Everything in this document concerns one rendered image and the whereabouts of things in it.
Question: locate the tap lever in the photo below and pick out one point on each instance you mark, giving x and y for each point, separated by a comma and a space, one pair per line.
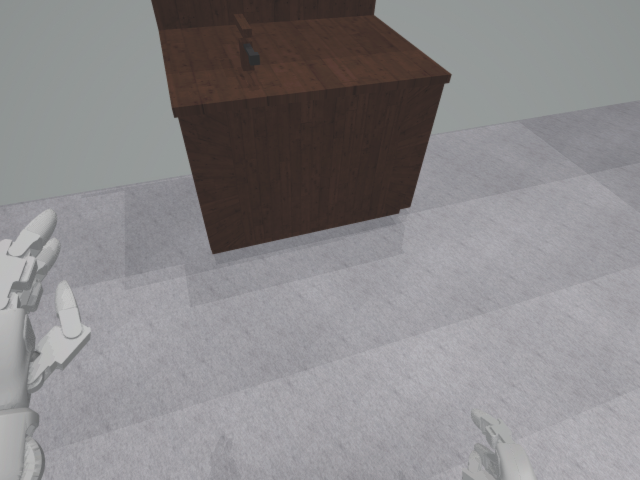
254, 58

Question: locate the left robot forearm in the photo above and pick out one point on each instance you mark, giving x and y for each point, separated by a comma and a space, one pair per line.
21, 457

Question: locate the right robot hand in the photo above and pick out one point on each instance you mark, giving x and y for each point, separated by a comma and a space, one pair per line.
509, 462

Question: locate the counter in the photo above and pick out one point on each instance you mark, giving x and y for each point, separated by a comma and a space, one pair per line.
329, 130

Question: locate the left robot hand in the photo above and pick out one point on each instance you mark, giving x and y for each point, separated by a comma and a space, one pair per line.
23, 265

